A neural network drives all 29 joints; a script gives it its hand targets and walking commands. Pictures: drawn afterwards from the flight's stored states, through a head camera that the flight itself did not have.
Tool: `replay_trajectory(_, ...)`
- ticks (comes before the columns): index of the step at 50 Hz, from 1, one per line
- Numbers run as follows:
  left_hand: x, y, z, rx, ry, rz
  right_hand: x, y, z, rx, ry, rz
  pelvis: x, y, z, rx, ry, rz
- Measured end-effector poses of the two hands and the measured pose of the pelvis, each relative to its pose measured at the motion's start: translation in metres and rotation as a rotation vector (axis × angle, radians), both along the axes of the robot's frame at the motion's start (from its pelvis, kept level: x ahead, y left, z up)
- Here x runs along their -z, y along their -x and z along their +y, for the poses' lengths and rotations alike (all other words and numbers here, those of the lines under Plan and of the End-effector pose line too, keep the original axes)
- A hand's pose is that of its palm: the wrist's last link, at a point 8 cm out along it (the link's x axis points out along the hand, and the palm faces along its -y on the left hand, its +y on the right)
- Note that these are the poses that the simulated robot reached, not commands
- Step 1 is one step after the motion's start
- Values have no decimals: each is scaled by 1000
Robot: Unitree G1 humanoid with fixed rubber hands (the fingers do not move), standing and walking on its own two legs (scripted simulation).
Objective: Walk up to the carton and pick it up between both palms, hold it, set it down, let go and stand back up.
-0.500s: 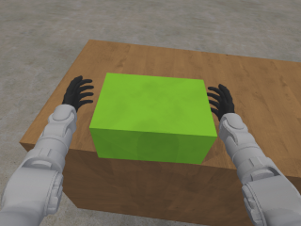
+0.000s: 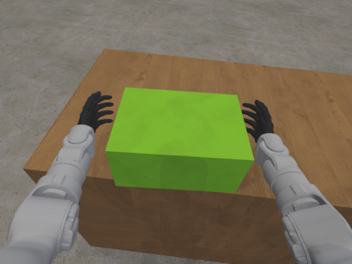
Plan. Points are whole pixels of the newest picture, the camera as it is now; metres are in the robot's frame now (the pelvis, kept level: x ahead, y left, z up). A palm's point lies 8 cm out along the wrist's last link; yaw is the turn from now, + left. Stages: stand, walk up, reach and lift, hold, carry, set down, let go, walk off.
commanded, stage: reach and lift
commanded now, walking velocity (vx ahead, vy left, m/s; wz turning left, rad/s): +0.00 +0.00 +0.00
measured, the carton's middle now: (178, 138) +0.43 +0.02 +0.05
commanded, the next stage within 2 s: none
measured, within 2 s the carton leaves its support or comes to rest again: leaves its support in 0.98 s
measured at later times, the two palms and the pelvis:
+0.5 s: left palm (93, 125) +0.41 +0.22 +0.10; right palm (259, 132) +0.42 -0.17 +0.10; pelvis +0.00 +0.00 +0.00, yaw +0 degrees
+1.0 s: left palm (91, 124) +0.41 +0.23 +0.10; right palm (257, 131) +0.42 -0.17 +0.11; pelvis +0.00 +0.00 +0.00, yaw +0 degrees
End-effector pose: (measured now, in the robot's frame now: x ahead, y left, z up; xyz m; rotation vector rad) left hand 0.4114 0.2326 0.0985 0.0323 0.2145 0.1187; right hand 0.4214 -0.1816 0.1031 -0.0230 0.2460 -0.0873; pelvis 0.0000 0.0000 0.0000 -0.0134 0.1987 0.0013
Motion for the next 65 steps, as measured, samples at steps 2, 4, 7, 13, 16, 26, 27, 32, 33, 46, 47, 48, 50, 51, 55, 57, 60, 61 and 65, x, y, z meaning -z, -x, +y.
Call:
replay_trajectory(2, 1, 0, -1, 0, 1, -1, 0, 0, 0, 1, 0, 0, 0, 0, 0, 1, 0, 1)
replay_trajectory(4, 1, 0, -2, 0, 2, -1, 0, 0, 0, 2, 0, -1, 0, 0, 0, 2, 0, 2)
replay_trajectory(7, 2, 0, -4, -1, 4, -2, 0, 0, 1, 3, 0, -1, 0, 0, 0, 3, 0, 3)
replay_trajectory(13, 2, -1, -6, -1, 6, -5, 0, -1, 2, 2, -2, -1, 0, 0, 0, 4, -1, 6)
replay_trajectory(16, 2, -1, -7, -1, 7, -6, 0, -1, 4, 2, -3, -2, 0, 0, 0, 4, -1, 7)
replay_trajectory(26, 4, -1, -11, -5, 11, -9, 1, -2, 8, 5, -6, -4, 0, -1, 0, 5, -1, 7)
replay_trajectory(27, 4, -1, -11, -6, 12, -9, 1, -2, 8, 6, -7, -4, 0, -1, 0, 5, -1, 6)
replay_trajectory(32, 4, -1, -11, -9, 13, -11, 1, -2, 8, 11, -8, -4, -1, -2, 0, 5, -1, 5)
replay_trajectory(33, 4, -1, -11, -10, 13, -11, 1, -2, 8, 12, -9, -4, -1, -2, 0, 5, -1, 5)
replay_trajectory(46, 4, 0, -11, -29, 23, -24, 1, -2, 10, 17, -15, -9, -2, -2, 2, 3, 0, 6)
replay_trajectory(47, 4, 0, -10, -34, 26, -30, 0, -1, 11, 17, -17, -15, -2, -2, 2, 3, -1, 6)
replay_trajectory(48, 2, 1, -10, -38, 28, -41, -1, -1, 12, 16, -18, -26, -2, -3, 2, 2, -1, 4)
replay_trajectory(50, -3, 2, -7, -40, 26, -73, -5, -1, 14, 13, -17, -57, -3, -3, 2, -1, -2, -4)
replay_trajectory(51, -7, 3, -6, -39, 22, -92, -8, -1, 16, 12, -14, -76, -3, -3, 2, -2, -2, -11)
replay_trajectory(55, -20, 7, -1, -28, -13, -140, -14, 5, 21, 7, 15, -126, -7, -3, 3, -13, -4, -69)
replay_trajectory(57, -22, 11, 0, -21, -16, -138, -12, 11, 22, 12, 16, -125, -8, -4, 3, -17, -5, -95)
replay_trajectory(60, -22, 18, 0, -18, 0, -138, -10, 20, 22, 16, 6, -126, -10, -6, 5, -22, -6, -128)
replay_trajectory(61, -23, 20, 0, -17, 4, -138, -10, 22, 22, 15, 11, -125, -10, -6, 5, -24, -6, -139)
replay_trajectory(65, -26, 27, -3, -13, 15, -126, -9, 31, 20, 16, 21, -113, -11, -6, 6, -26, -7, -167)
